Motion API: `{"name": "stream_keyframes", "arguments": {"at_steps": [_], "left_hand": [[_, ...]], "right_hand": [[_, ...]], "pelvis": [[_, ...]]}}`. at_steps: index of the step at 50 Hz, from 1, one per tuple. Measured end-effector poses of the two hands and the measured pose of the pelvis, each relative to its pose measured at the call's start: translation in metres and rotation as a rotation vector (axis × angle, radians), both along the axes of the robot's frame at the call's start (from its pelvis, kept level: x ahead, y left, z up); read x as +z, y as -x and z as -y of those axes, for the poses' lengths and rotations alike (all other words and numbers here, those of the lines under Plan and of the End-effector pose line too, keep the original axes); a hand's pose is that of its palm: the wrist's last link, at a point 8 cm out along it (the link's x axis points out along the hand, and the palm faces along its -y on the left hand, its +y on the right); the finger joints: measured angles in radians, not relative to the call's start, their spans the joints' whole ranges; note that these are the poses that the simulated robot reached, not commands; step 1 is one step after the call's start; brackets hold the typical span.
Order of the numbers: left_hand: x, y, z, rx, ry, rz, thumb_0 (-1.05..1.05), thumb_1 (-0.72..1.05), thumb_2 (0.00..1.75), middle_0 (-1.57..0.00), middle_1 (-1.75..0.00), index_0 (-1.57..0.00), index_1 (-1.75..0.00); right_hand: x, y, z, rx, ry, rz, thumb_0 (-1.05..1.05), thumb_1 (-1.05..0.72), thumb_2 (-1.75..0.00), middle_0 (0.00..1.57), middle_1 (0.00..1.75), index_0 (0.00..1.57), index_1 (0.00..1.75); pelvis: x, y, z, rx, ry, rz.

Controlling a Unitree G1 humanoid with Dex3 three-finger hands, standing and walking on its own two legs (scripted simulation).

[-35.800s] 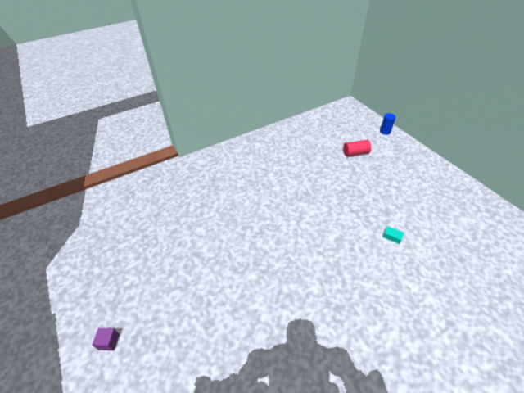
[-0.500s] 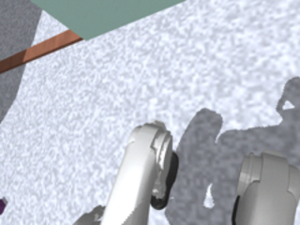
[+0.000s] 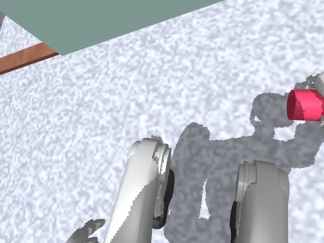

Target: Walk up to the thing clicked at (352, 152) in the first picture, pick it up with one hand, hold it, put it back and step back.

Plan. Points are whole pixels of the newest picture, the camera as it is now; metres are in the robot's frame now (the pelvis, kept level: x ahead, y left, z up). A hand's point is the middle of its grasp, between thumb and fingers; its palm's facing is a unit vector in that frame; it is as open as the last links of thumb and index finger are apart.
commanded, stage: lift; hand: right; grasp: from above
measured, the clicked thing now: (322, 105) +0.48 -0.28 -0.19
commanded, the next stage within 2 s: hold in 1.82 s
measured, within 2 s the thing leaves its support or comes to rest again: neither
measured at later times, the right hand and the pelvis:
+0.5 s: hand out of the picture +0.46 -0.30 -0.09, palm faces -0.50 +0.04 -0.87, open 10.1 cm; pelvis +0.00 -0.01 +0.05, yaw -1 degrees
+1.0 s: hand out of the picture +0.39 -0.28 +0.09, palm faces -0.45 +0.06 -0.89, open 10.1 cm; pelvis +0.01 +0.00 +0.18, yaw -4 degrees
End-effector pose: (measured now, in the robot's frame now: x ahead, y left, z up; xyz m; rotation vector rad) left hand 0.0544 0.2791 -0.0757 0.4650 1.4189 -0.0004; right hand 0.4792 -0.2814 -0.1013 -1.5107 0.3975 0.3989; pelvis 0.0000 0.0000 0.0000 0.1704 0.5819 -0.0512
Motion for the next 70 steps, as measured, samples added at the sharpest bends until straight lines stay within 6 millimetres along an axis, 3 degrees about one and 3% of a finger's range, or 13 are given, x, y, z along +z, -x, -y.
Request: {"name": "stream_keyframes", "arguments": {"at_steps": [9, 15, 23, 31, 41, 47, 61, 70], "left_hand": [[0.003, 0.023, -0.001, 0.054, -0.031, -0.038, 0.00, 0.90, 0.90, -0.20, -0.30, -0.20, -0.29], [0.008, 0.027, 0.007, 0.099, -0.019, -0.036, 0.00, 0.90, 0.90, -0.20, -0.30, -0.20, -0.29], [0.023, 0.012, 0.015, 0.132, 0.009, -0.003, 0.00, 0.90, 0.90, -0.20, -0.30, -0.20, -0.29], [0.049, -0.017, 0.012, 0.114, 0.009, 0.053, 0.00, 0.90, 0.90, -0.20, -0.30, -0.20, -0.29], [0.098, -0.065, 0.012, 0.104, 0.015, 0.184, 0.00, 0.90, 0.90, -0.20, -0.30, -0.20, -0.29], [0.133, -0.083, 0.018, 0.124, 0.039, 0.258, 0.00, 0.90, 0.90, -0.20, -0.30, -0.20, -0.29], [0.220, -0.083, 0.020, 0.209, 0.081, 0.336, 0.01, 0.90, 0.89, -0.20, -0.30, -0.20, -0.29], [0.269, -0.083, 0.009, 0.237, 0.075, 0.367, 0.01, 0.90, 0.90, -0.20, -0.30, -0.20, -0.29]], "right_hand": [[0.014, -0.001, 0.005, -0.001, 0.017, 0.046, -0.01, -0.01, -0.25, 0.90, 0.11, 0.88, 0.15], [0.031, -0.001, 0.010, -0.048, 0.012, 0.049, -0.01, -0.02, -0.24, 0.90, 0.10, 0.88, 0.14], [0.063, 0.010, 0.017, -0.056, 0.021, -0.007, -0.01, -0.03, -0.23, 0.90, 0.10, 0.88, 0.14], [0.103, 0.031, 0.022, -0.042, -0.009, -0.011, -0.01, -0.01, -0.26, 0.90, 0.12, 0.88, 0.16], [0.173, 0.064, 0.016, -0.032, -0.027, 0.026, -0.01, 0.02, -0.30, 0.91, 0.13, 0.89, 0.17], [0.224, 0.077, 0.007, -0.049, -0.017, 0.044, -0.01, 0.03, -0.32, 0.91, 0.11, 0.89, 0.16], [0.342, 0.107, -0.029, -0.054, -0.034, 0.020, -0.01, 0.03, -0.35, 0.91, 0.10, 0.88, 0.17], [0.393, 0.111, -0.044, -0.069, -0.024, 0.036, -0.01, 0.03, -0.35, 0.89, 0.12, 0.86, 0.20]], "pelvis": [[0.002, 0.003, 0.001, -0.001, 0.004, -0.007], [0.013, 0.002, 0.004, -0.003, 0.005, -0.028], [0.039, -0.002, 0.008, -0.011, 0.010, -0.042], [0.069, -0.003, 0.009, -0.017, 0.020, -0.041], [0.122, -0.006, 0.007, -0.023, 0.048, 0.002], [0.161, -0.009, 0.004, -0.023, 0.067, 0.044], [0.259, -0.023, -0.007, -0.009, 0.124, 0.187], [0.308, -0.036, -0.014, -0.003, 0.145, 0.269]]}}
